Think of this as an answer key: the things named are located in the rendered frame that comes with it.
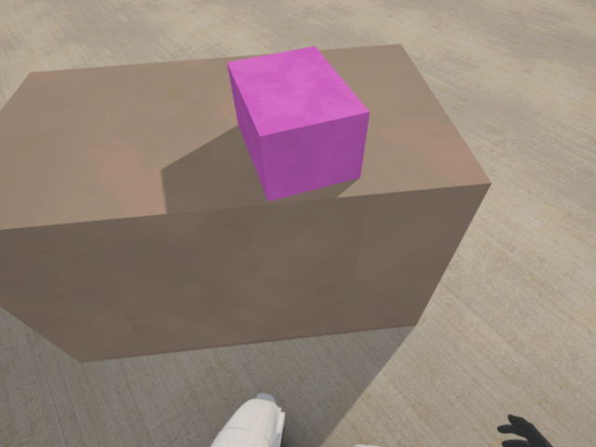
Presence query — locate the robot left thigh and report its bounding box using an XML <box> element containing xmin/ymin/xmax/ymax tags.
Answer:
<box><xmin>210</xmin><ymin>399</ymin><xmax>285</xmax><ymax>447</ymax></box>

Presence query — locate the carton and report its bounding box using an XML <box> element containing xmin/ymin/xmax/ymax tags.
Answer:
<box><xmin>227</xmin><ymin>47</ymin><xmax>370</xmax><ymax>201</ymax></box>

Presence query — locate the left robot shin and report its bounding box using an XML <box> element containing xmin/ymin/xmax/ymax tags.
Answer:
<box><xmin>256</xmin><ymin>393</ymin><xmax>277</xmax><ymax>405</ymax></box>

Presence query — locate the robot right hand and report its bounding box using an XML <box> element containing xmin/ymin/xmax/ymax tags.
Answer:
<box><xmin>497</xmin><ymin>414</ymin><xmax>553</xmax><ymax>447</ymax></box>

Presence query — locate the pedestal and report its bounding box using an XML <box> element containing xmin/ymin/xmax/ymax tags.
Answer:
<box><xmin>0</xmin><ymin>44</ymin><xmax>492</xmax><ymax>363</ymax></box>

